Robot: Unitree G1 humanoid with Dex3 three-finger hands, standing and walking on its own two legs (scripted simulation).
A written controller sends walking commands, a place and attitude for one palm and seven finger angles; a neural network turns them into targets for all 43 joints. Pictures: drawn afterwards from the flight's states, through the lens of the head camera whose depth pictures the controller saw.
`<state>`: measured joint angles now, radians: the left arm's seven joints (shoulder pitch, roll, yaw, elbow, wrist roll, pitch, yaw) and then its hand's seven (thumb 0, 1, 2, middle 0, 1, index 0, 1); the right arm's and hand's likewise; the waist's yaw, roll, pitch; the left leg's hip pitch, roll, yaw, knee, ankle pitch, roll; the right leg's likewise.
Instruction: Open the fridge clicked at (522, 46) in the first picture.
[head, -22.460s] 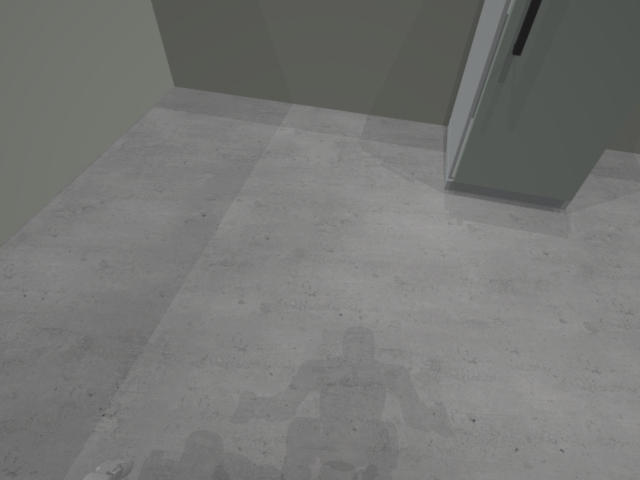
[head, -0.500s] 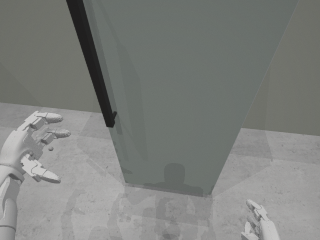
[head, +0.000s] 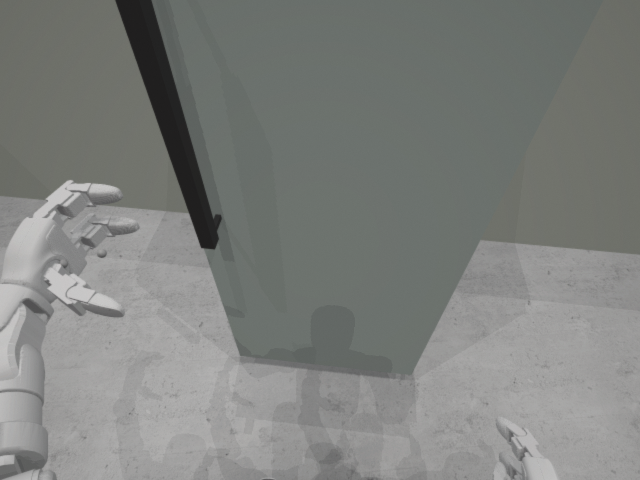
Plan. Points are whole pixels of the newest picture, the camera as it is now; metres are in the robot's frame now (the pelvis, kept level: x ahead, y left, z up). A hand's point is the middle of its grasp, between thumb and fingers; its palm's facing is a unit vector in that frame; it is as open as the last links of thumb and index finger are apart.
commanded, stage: move the hooked fingers beside the handle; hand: left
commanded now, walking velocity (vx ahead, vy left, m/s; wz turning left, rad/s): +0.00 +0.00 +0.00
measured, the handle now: (177, 109) +0.51 +0.23 +0.20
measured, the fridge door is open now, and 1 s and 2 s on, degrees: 0 0 0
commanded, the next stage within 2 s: none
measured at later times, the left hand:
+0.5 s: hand (127, 216) +0.39 +0.28 +0.12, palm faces -0.04 -1.00 +0.02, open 14.0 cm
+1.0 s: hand (137, 186) +0.45 +0.28 +0.12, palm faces -0.03 -1.00 +0.03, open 14.0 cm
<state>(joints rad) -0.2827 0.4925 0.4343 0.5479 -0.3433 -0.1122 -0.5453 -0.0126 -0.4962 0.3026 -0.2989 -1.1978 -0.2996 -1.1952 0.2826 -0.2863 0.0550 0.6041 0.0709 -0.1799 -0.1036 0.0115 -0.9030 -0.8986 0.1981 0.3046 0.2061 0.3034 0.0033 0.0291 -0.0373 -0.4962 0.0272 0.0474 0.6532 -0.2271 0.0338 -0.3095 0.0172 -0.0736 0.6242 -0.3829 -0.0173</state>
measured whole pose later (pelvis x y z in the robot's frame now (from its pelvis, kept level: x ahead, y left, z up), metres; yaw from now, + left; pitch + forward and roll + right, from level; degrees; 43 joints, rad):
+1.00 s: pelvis +0.01 +0.00 -0.02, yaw -1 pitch +12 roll -3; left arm -0.79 0.71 0.48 1.17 -0.23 -0.24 -0.59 -0.01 -0.50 0.30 -0.30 -1.20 -0.30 -1.20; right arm 0.38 -0.32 0.04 0.64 0.06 -0.01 -0.09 0.01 -0.90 -0.90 0.20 0.30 0.21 0.30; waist -0.09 0.01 -0.07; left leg -0.72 0.05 0.04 0.79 -0.28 0.03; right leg -0.53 0.04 -0.07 0.74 -0.43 -0.02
